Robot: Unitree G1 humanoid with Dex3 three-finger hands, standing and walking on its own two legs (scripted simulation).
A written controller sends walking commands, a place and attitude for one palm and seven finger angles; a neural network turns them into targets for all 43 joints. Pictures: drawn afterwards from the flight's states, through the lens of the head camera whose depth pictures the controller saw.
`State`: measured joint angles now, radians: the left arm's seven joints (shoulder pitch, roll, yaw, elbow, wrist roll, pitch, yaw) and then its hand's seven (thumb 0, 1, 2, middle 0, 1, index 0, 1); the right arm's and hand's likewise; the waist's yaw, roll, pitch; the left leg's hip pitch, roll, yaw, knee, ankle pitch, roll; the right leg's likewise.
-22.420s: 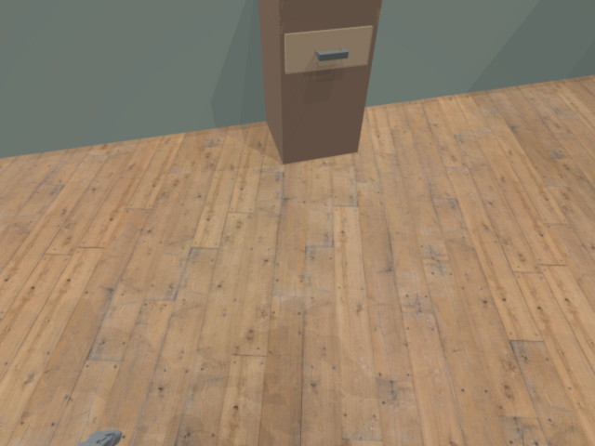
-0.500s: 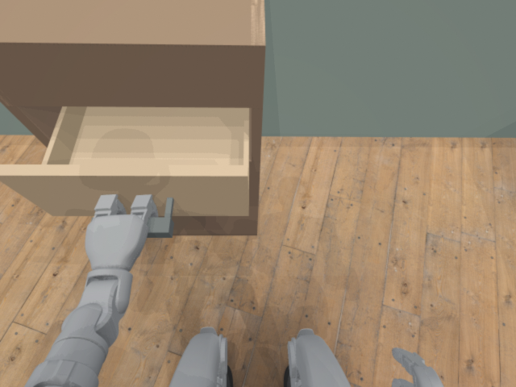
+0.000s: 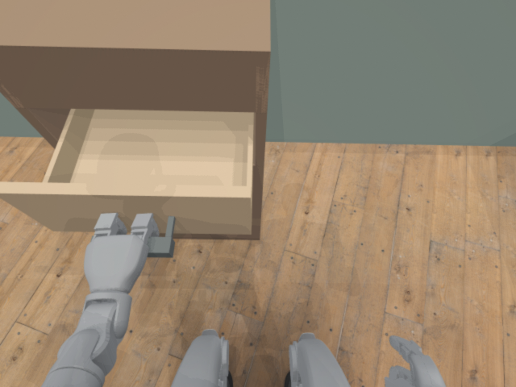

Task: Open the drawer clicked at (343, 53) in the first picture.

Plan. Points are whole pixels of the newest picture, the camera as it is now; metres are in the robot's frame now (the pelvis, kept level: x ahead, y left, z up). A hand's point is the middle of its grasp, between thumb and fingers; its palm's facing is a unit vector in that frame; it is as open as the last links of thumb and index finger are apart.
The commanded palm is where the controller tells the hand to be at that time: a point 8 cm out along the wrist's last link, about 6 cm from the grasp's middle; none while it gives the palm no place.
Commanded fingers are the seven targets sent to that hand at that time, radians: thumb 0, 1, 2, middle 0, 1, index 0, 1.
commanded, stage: pull the drawer open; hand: left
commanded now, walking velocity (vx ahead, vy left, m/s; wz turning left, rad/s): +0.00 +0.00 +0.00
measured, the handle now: (135, 233) +0.36 +0.22 -0.06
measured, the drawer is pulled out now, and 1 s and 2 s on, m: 0.17 0.24 0.29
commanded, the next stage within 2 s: none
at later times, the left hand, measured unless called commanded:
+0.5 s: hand (127, 284) +0.28 +0.23 -0.08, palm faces -0.06 -0.05 -1.00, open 5.9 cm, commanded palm +0.25 +0.22 -0.02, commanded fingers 0.00 0.90 0.90 -0.40 -1.35 -0.40 -1.35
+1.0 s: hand (122, 312) +0.24 +0.22 -0.08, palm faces -0.08 -0.06 -0.99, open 6.0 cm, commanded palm +0.20 +0.22 -0.02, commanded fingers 0.00 0.90 0.90 -0.40 -1.35 -0.40 -1.35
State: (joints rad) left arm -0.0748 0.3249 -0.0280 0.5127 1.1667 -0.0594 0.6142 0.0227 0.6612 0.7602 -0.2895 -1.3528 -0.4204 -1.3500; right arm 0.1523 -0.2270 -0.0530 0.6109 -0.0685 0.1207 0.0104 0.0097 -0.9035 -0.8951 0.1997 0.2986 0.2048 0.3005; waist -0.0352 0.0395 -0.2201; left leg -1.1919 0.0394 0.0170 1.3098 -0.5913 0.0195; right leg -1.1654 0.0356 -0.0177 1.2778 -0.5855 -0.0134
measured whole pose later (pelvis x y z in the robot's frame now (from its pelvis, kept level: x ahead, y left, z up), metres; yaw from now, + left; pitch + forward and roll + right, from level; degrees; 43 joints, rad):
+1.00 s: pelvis +0.00 -0.01 -0.01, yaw +0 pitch +26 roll -1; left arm 0.23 0.31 -0.04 0.27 1.16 -0.07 0.63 0.03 0.65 0.73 -0.30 -1.35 -0.42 -1.35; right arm 0.10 -0.22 -0.03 0.55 -0.08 0.10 0.02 0.01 -0.90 -0.90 0.20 0.30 0.20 0.30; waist -0.01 0.04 -0.23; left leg -1.20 0.04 0.01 1.34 -0.61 0.01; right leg -1.17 0.04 -0.02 1.32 -0.61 -0.02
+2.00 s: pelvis -0.01 -0.02 -0.02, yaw +1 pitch +27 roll +0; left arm 0.41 0.33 0.02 0.15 1.15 -0.18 0.62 0.04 0.64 0.70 -0.30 -1.35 -0.42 -1.35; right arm 0.07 -0.21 -0.03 0.54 -0.09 0.10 0.01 0.01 -0.90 -0.90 0.20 0.30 0.20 0.30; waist 0.02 0.03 -0.23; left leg -1.25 0.03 0.01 1.40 -0.62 -0.01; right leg -1.23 0.03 -0.03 1.40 -0.63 -0.04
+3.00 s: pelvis -0.02 -0.02 -0.03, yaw +2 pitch +25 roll -1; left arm 0.34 0.34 0.00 0.21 1.14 -0.18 0.64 0.00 -0.23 0.41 -0.36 -1.25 -0.34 -1.23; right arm 0.08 -0.22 -0.03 0.57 -0.08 0.09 -0.02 0.01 -0.90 -0.90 0.20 0.30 0.20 0.30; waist 0.04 0.04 -0.23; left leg -1.27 0.03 -0.02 1.41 -0.59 -0.02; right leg -1.24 0.03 -0.05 1.41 -0.61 -0.05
